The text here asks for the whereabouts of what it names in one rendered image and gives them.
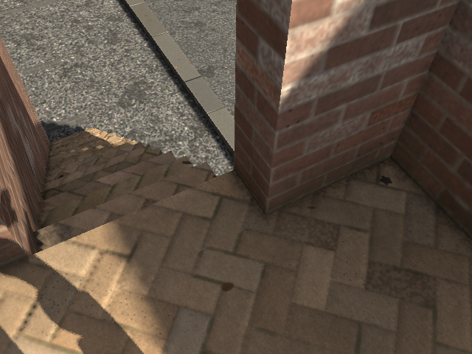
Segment stairs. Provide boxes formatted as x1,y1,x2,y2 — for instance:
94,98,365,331
33,128,217,251

